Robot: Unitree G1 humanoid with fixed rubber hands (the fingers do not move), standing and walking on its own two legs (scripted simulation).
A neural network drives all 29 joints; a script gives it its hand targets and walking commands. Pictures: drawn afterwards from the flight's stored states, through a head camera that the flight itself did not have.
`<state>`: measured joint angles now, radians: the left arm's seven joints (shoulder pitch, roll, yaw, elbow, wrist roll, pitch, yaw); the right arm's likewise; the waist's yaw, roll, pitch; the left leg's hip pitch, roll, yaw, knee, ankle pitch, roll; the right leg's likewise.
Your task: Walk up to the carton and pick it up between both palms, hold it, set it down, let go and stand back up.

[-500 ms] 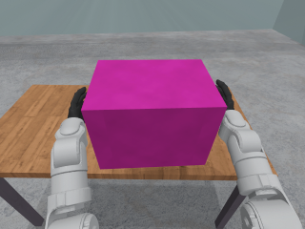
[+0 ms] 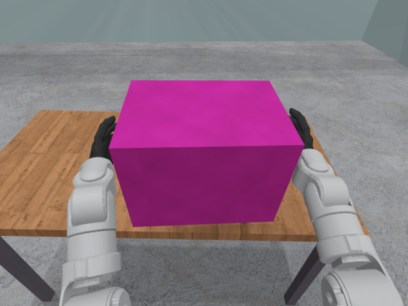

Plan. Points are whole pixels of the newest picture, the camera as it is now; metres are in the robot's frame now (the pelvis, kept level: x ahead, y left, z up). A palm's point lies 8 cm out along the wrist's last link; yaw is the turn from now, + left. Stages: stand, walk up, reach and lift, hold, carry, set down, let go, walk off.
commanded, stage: hold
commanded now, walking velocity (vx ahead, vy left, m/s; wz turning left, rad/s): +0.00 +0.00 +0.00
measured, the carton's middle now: (203, 151) +0.38 +0.00 +0.15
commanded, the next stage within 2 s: none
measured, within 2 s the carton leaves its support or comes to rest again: neither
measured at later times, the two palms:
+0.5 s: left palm (101, 159) +0.35 +0.19 +0.16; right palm (295, 144) +0.36 -0.18 +0.18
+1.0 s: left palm (106, 160) +0.35 +0.18 +0.16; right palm (301, 150) +0.35 -0.19 +0.17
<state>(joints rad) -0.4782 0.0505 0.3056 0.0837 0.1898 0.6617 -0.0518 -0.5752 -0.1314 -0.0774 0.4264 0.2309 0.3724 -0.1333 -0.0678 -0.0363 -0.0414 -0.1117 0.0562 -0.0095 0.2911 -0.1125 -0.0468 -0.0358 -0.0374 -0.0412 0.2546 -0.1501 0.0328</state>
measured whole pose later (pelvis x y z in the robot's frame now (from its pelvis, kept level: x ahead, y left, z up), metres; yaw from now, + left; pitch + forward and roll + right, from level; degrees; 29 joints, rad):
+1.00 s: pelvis +0.00 +0.00 +0.00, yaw +0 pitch -4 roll -1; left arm -0.48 0.04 0.31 0.08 0.19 0.67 -0.04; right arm -0.59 -0.15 -0.07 0.42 0.23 0.40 -0.13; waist -0.07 -0.03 -0.04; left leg -0.12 0.06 -0.01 0.31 -0.12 -0.05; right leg -0.05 -0.03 -0.04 0.27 -0.16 0.03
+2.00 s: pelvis +0.00 +0.00 +0.00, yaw +0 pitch -4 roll -1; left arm -0.47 0.04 0.32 0.09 0.18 0.66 -0.05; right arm -0.59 -0.14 -0.06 0.43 0.23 0.40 -0.14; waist -0.07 -0.04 -0.04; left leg -0.11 0.06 -0.02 0.31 -0.13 -0.05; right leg -0.03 -0.03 -0.05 0.27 -0.17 0.03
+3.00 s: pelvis +0.00 +0.00 +0.00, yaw +0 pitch -4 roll -1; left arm -0.48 0.05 0.32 0.11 0.18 0.65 -0.05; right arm -0.60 -0.13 -0.08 0.44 0.22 0.39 -0.13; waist -0.07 -0.04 -0.05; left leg -0.12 0.06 -0.02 0.31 -0.13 -0.05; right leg -0.04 -0.04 -0.05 0.27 -0.16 0.03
